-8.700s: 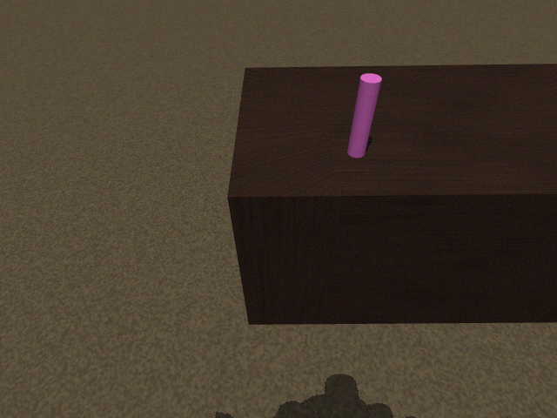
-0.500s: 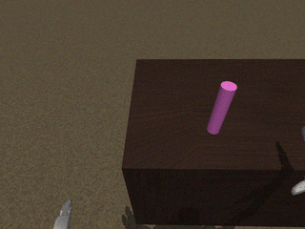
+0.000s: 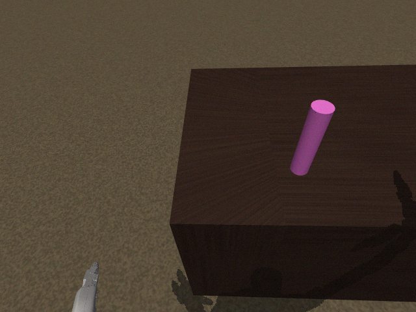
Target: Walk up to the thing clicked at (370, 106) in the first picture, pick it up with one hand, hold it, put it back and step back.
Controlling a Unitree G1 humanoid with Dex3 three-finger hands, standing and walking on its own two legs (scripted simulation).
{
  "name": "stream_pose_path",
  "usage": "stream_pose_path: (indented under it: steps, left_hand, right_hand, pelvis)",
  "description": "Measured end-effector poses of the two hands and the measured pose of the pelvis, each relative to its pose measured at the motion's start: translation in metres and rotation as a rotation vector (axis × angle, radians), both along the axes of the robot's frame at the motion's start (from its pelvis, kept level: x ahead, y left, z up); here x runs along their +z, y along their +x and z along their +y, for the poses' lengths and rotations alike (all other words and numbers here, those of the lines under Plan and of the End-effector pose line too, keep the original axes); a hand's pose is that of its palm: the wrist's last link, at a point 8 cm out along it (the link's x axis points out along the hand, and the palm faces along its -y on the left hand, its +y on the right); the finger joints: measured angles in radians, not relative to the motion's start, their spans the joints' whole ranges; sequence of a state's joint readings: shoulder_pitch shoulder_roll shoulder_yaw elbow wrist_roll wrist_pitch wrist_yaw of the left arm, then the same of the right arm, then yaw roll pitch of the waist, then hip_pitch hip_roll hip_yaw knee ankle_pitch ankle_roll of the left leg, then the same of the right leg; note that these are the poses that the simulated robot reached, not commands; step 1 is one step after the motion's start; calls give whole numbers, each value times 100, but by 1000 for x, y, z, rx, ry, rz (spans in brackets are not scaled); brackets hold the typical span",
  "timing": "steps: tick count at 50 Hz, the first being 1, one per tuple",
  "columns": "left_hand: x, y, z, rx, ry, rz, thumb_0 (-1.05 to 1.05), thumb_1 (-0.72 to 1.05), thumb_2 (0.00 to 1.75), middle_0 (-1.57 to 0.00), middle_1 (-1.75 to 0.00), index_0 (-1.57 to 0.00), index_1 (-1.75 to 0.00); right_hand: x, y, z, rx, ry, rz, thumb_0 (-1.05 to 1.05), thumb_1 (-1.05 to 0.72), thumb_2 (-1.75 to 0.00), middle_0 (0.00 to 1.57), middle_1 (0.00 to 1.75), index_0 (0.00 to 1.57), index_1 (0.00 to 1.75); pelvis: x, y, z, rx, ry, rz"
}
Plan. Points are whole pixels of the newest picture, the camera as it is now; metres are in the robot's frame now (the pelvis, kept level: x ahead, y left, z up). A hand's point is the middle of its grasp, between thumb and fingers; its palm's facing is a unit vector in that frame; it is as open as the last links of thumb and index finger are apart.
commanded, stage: go down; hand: right
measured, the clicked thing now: (309, 141) +0.50 -0.19 +0.04
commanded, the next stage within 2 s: approach in 1.82 s
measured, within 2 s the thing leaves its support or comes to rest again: neither
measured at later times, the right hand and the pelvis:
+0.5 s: hand out of the picture +0.37 -0.36 +0.12, palm faces +0.14 +0.99 +0.01, open 17.5 cm; pelvis +0.01 +0.00 -0.01, yaw +0 degrees
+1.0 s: hand out of the picture +0.39 -0.37 +0.12, palm faces +0.15 +0.99 +0.01, open 17.5 cm; pelvis +0.00 -0.01 -0.02, yaw +1 degrees
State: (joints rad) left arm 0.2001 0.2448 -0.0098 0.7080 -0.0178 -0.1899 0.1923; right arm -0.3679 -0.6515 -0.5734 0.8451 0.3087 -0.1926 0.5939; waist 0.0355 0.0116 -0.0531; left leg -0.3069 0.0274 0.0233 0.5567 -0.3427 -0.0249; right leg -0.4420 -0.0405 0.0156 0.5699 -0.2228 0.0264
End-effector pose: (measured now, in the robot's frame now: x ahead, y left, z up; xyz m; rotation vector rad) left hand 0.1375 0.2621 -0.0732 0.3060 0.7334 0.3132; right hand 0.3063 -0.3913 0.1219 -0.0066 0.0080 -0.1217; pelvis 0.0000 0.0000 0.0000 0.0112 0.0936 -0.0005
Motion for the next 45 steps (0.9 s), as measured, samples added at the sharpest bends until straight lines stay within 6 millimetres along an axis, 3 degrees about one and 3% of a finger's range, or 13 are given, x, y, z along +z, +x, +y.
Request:
stream_pose_path:
  steps: [10,25,45]
  left_hand:
    - [-1,-1,6,6,28,21,-1,-53,6,-6,-6,-6,-6]
    - [-1,13,1,-3,29,6,-1,-55,7,-6,-6,-6,-7]
    - [1,-9,-8,-9,31,-13,-1,-53,6,-6,-6,-6,-6]
  right_hand:
    - [-2,24,-9,-16,12,-7,-1,57,-3,5,5,5,4]
    - [-2,35,-21,-22,11,-9,-1,53,-5,5,5,5,4]
    - [3,55,-29,-30,18,-6,-1,54,-5,5,6,5,5]
  pelvis:
    - [-4,5,-1,12,5,40]
    - [-9,12,-4,6,14,65]
    - [-17,-1,-11,15,27,89]
